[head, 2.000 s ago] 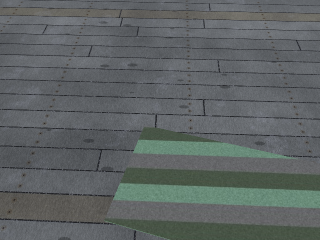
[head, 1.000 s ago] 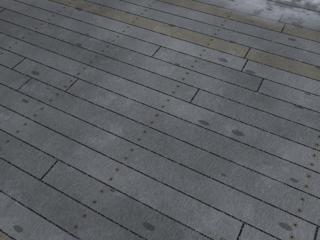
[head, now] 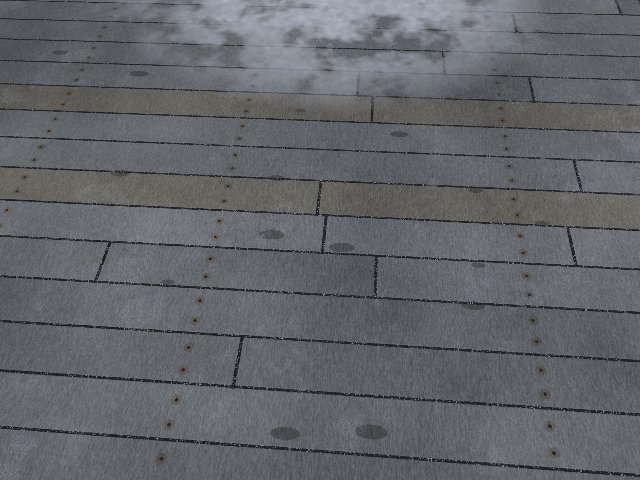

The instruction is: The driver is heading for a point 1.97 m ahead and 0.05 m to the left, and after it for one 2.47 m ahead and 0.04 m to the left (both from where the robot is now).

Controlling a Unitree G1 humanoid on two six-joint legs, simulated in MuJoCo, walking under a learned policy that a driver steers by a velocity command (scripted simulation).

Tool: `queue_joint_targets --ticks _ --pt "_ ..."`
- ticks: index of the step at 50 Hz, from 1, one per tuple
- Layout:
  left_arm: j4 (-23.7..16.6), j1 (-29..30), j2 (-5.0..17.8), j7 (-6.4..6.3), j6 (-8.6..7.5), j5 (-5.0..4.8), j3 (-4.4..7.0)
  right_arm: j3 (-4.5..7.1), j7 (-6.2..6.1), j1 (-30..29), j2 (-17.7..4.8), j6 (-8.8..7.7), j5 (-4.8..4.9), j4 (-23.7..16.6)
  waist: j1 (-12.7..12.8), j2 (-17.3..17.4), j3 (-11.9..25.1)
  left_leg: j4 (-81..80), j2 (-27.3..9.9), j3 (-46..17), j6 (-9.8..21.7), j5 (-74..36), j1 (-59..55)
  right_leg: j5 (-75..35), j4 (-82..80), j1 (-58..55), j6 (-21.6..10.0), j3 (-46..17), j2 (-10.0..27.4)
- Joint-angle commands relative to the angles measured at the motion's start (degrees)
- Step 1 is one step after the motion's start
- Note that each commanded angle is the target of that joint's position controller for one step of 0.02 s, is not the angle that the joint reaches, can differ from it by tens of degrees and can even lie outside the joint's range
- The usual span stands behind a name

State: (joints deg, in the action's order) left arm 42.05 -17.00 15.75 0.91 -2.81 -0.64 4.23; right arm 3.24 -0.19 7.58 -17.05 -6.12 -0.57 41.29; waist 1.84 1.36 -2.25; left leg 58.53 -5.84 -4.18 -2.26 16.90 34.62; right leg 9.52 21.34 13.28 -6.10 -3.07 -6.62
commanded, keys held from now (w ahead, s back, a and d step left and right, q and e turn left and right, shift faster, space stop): w+e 0.16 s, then w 0.66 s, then w+q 0.18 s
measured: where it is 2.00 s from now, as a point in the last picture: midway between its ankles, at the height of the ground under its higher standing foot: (362, 262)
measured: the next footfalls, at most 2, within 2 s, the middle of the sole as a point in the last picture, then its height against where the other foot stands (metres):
left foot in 0.24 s outside the picture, level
right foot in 0.76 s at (429, 445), level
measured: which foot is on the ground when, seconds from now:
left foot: up 0.00-0.22, down 0.24-0.76, up 0.78-1.00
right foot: down 0.00-0.24, up 0.26-0.74, down 0.76-1.00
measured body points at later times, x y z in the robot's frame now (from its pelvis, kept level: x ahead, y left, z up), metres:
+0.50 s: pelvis +0.27 +0.05 +0.00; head +0.30 +0.05 +0.45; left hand +0.48 +0.28 -0.10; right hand +0.26 -0.23 -0.12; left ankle +0.29 +0.15 -0.74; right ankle +0.30 -0.11 -0.68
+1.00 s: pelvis +0.52 -0.07 +0.00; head +0.54 -0.08 +0.45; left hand +0.63 +0.20 -0.11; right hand +0.60 -0.36 -0.11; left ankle +0.62 +0.09 -0.66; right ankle +0.49 -0.15 -0.74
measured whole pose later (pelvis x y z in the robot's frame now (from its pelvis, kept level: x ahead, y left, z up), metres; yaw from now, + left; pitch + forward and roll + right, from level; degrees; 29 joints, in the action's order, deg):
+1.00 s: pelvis +0.52 -0.07 +0.00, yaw -9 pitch +1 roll -1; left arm 45.0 -18.1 15.0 1.2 -5.3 0.8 3.4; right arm 3.3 0.4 11.9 -18.1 -3.1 1.3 45.7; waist 1.8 3.1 -0.6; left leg 58.7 -5.3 -4.1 -0.4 10.7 37.5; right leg 10.0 16.5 7.8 -3.6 4.8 -3.2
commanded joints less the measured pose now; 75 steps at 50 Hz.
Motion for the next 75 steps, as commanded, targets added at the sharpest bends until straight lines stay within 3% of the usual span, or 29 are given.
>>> queue_joint_targets --ticks 1,7,10,12,13,14,15,17,20,26,34,37,38,39,40,41,42,44,50,59,62,64,65,66,67,68,69,71,75 --pt "-4.58 2.16 9.86 -1.23 -0.93 -0.34 2.57 0.62 -0.17 -0.99 -3.03 0.28 -0.44 -3.66 -1.46 -3.73 2.61 -10.81 1.24 1.77 -1.9 -10.01 -1.11 -16.45 -8.42 1.94 -9.78 -11.13 12.61" --pt "-2.88 -3.13 9.76 -1.79 0.16 -1.11 2.63 0.72 1.16 -9.8 -4.21 -0.73 1.05 -6.26 2.2 -6.61 2.67 -28.11 5.47 0.37 -1.06 -20.39 -7.39 -4.53 -3.69 -0.61 -5.97 -15.36 12.75" --pt "-2.76 -2.74 9.11 -2.0 0.4 -0.65 2.52 1.64 1.62 -6.5 -6.14 -1.53 1.1 -5.62 0.02 -8.71 3.18 -30.44 5.04 0.24 1.53 -15.23 -10.51 -4.47 1.3 -5.23 -4.53 -19.28 15.19" --pt "-3.03 -2.58 5.62 -1.73 0.3 -0.1 1.27 2.87 1.24 2.93 -8.2 -2.13 -0.08 -3.5 -4.61 -7.55 8.67 -32.35 2.74 -0.24 5.37 -14.52 -25.0 -10.1 12.74 -3.68 -1.68 -16.07 10.99" --pt "-3.78 -5.41 2.43 -1.67 0.08 1.06 0.02 3.56 0.97 10.72 -11.5 -2.13 -0.76 -2.88 -6.25 0.74 16.73 -30.96 -7.32 -11.57 9.68 -13.52 -40.16 2.27 29.42 4.84 0.7 -11.3 6.47" --pt "-4.14 -13.18 0.99 -1.62 -0.55 -1.38 -0.52 4.77 1.72 15.71 -15.07 -1.26 -0.54 0.55 -3.4 20.85 20.5 -39.63 -16.94 -39.3 18.63 3.73 -52.84 24.21 46.18 24.04 4.04 -5.85 0.38" --pt "-2.8 -10.39 6.94 -1.78 -0.64 -1.92 0.42 3.48 2.0 14.44 -9.46 -1.17 1.01 -0.44 -5.37 11.79 14.89 -42.66 -16.21 -41.74 17.35 17.04 -50.01 22.43 52.36 30.57 4.4 -8.86 3.89" --pt "-4.81 0.57 8.49 -1.78 -0.57 -0.62 0.83 2.06 1.73 8.86 -5.89 -0.49 0.37 -1.26 -5.64 1.97 4.95 -43.37 -11.59 -25.98 14.2 7.09 -37.1 13.52 51.48 30.4 4.37 -5.58 7.66" --pt "-5.36 1.46 5.57 -1.1 -0.93 -0.12 0.6 1.14 1.48 6.64 -3.67 -0.44 -0.09 -0.38 -2.64 4.46 2.84 -46.45 -6.78 -15.78 14.02 -6.46 -28.68 8.6 43.09 24.84 4.55 -3.24 11.46" --pt "-7.38 9.23 1.94 -0.54 -1.31 0.31 -1.03 2.03 0.81 9.58 -7.69 0.04 1.16 2.2 -4.44 3.05 1.62 -50.1 -5.99 -6.39 14.94 -16.25 -27.48 -2.68 23.91 23.98 6.28 0.34 12.28" --pt "-10.23 18.34 3.64 1.18 -2.2 -0.61 -0.76 2.29 0.58 14.75 -9.75 1.96 2.23 5.94 -6.13 3.91 -0.59 -46.2 -8.5 -3.67 12.15 -20.0 -33.03 -5.95 9.16 17.78 4.15 2.47 9.17" --pt "-6.22 4.41 8.2 0.61 -2.22 0.17 1.7 1.85 0.12 13.46 -9.09 2.61 2.14 5.98 1.77 2.46 7.9 -29.15 -4.44 1.19 8.81 -36.59 -30.31 -5.68 5.3 -4.15 0.33 4.56 6.95" --pt "-4.51 -6.35 12.62 -0.07 -1.95 0.88 2.93 0.42 -0.04 12.97 -5.93 2.37 0.55 4.19 5.86 -4.35 16.68 -11.08 -1.06 4.11 6.32 -22.54 -19.08 -7.73 7.04 -20.97 -3.75 -7.83 18.07" --pt "-3.56 -8.28 16.9 0.15 -1.63 0.93 3.54 -1.36 0.2 19.34 -0.11 1.09 0.75 3.07 2.28 -19.39 22.24 7.01 8.33 3.9 3.17 13.74 2.27 2.77 0.63 -35.97 -12.74 -33.55 29.36" --pt "-3.53 -8.34 11.38 0.28 -1.55 0.14 2.25 0.0 0.58 16.14 -6.25 0.18 1.91 3.82 4.51 -13.29 19.89 13.7 5.52 -1.89 3.48 16.15 9.36 11.79 -3.13 -33.91 -12.26 -37.1 28.42" --pt "-3.83 -4.53 9.32 0.27 -1.71 -0.01 1.36 0.68 0.88 11.11 -8.44 -0.34 2.8 2.31 3.89 -10.41 11.98 13.97 2.87 -1.0 4.17 10.86 12.16 10.02 -4.15 -27.13 -9.94 -29.02 26.32" --pt "-4.16 -0.9 7.84 0.3 -1.74 0.39 0.84 0.58 0.76 8.87 -7.74 -0.26 2.54 2.29 2.29 -6.24 8.32 11.76 0.55 -0.04 4.03 5.81 10.05 4.89 -5.34 -19.96 -8.47 -22.33 24.04" --pt "-4.18 3.36 5.24 0.55 -2.23 1.25 0.1 0.83 0.8 9.01 -6.45 0.85 1.75 2.72 -1.04 -6.2 4.48 7.23 -1.99 -0.55 3.25 0.36 4.55 -2.98 -9.05 -9.95 -7.06 -14.36 20.93" --pt "-0.45 2.39 6.92 -0.21 -4.02 1.62 1.02 0.67 0.52 5.91 -3.31 3.13 1.77 1.83 -1.93 -4.21 1.07 -2.7 -0.91 -3.35 1.36 -12.59 6.22 -13.23 -14.26 -5.93 -6.19 -1.17 20.12" --pt "4.27 -3.36 9.3 -1.38 -1.96 0.34 1.55 -0.43 3.41 -8.47 -1.2 2.59 1.73 -4.72 3.23 -3.03 -3.18 -22.81 1.34 3.85 4.38 -19.23 7.7 -19.88 -11.72 -17.74 -2.62 9.36 21.74" --pt "4.25 -2.43 11.16 -2.12 -0.45 0.01 2.04 0.37 4.36 -7.46 -2.74 2.75 1.73 -6.56 0.93 -5.56 -0.37 -23.8 4.97 8.51 7.04 -10.3 2.23 -42.16 -3.3 -21.57 -0.81 11.8 22.45" --pt "3.76 -1.2 12.42 -2.93 0.52 0.01 2.31 2.48 4.08 2.9 -6.35 3.13 1.79 -4.85 -5.25 -6.89 6.22 -25.09 9.3 10.83 9.95 -7.68 -12.5 -55.83 12.09 -19.4 0.99 13.71 21.15" --pt "3.05 -0.59 12.04 -3.31 0.43 0.01 1.99 4.4 3.14 12.45 -9.99 3.39 1.86 -2.7 -10.24 -4.54 11.04 -28.44 8.59 6.64 12.63 -11.18 -28.83 -47.87 25.96 -9.69 3.14 14.49 18.91" --pt "0.5 -5.45 5.18 -2.57 -0.94 2.02 -0.23 5.87 1.94 16.79 -16.52 3.73 1.77 -2.0 -7.31 9.04 17.42 -27.8 -6.53 -18.86 21.17 -12.55 -52.05 -3.97 47.48 14.99 6.61 13.65 11.07" --pt "-0.67 -4.51 4.49 -1.44 -3.45 1.37 -1.24 5.13 2.06 17.13 -15.42 3.14 1.86 -3.31 -7.11 9.74 25.98 -37.75 -14.62 -44.54 28.9 -5.43 -61.16 25.18 59.19 28.13 7.54 1.04 2.87" --pt "-2.09 2.54 8.83 -0.55 -4.98 -1.07 0.03 4.05 2.03 16.46 -11.37 2.86 1.34 -3.03 -9.65 4.59 20.26 -39.85 -12.16 -36.47 24.84 -4.62 -57.68 20.86 59.87 33.74 6.28 -3.58 6.95" --pt "-3.3 5.33 8.47 -0.42 -5.71 -1.54 -0.27 3.55 1.9 13.31 -9.47 2.59 1.52 -3.18 -7.94 1.87 13.05 -40.37 -9.69 -28.27 22.35 -7.36 -49.03 15.7 55.26 33.99 5.38 -2.61 9.38" --pt "-2.6 5.34 8.79 -1.21 -5.14 0.81 0.43 2.48 1.64 5.83 -6.51 2.61 1.07 -5.13 -2.85 -1.16 5.19 -42.13 -5.46 -18.32 19.64 -22.03 -32.31 10.96 46.33 26.74 6.58 -1.61 12.56" --pt "-3.0 3.45 6.11 -1.91 -2.46 1.77 0.09 3.16 0.44 3.78 -8.69 2.87 0.47 -5.74 0.3 0.55 4.24 -41.98 -1.54 -9.04 18.88 -45.44 -19.16 6.94 36.19 18.77 10.44 1.05 10.65"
